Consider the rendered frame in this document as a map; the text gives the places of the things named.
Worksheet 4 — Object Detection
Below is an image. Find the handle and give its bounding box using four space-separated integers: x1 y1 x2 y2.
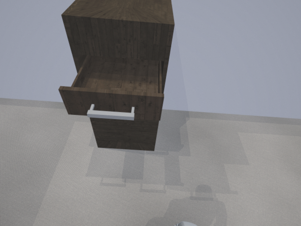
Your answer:
87 104 135 121

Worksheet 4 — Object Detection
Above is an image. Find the cabinet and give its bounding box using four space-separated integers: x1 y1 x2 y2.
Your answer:
61 0 174 151

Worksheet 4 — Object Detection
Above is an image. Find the drawer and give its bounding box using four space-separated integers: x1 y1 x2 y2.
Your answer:
58 55 164 121

